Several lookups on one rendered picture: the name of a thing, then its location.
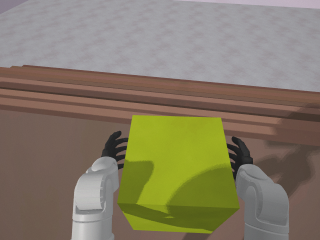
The left robot forearm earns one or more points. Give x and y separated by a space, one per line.
93 201

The right robot forearm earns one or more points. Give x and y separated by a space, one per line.
266 208

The left robot hand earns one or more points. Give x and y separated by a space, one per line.
110 149

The right robot hand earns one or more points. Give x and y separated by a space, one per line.
243 155

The carton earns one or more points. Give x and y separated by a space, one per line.
177 175

